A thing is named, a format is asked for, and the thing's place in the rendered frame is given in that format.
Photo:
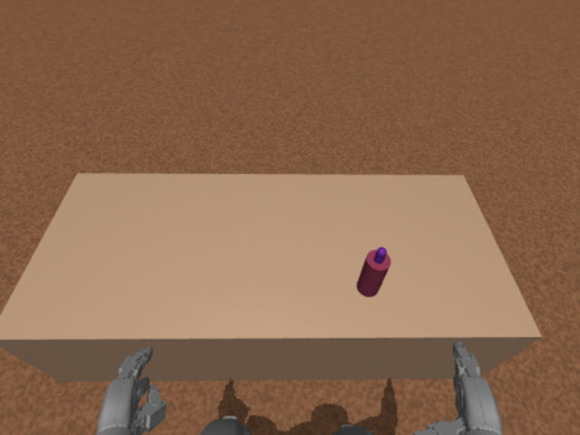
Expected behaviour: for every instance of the right robot hand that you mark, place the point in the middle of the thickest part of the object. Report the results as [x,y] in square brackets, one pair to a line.
[475,401]

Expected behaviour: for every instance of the left robot hand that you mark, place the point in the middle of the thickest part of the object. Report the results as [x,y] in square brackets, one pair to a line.
[123,394]

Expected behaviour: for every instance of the bottle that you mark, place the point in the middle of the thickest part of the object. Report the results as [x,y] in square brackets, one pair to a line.
[374,270]

